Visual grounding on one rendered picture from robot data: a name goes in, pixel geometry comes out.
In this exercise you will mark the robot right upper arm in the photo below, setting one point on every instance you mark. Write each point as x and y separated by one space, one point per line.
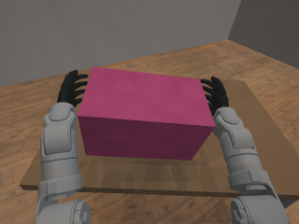
257 209

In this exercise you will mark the table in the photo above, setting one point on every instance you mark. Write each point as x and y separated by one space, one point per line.
206 175

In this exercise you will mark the right robot forearm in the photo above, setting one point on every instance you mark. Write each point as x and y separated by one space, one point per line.
246 173

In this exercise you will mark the robot left upper arm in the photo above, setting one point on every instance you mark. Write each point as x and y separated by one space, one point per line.
70 212

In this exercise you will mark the left robot forearm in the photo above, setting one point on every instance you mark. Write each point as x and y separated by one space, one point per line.
60 176

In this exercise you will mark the robot left hand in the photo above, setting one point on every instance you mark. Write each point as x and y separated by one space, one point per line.
68 93

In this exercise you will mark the carton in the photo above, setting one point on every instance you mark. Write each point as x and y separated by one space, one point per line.
133 114

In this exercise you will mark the robot right hand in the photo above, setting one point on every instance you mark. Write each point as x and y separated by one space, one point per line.
218 97

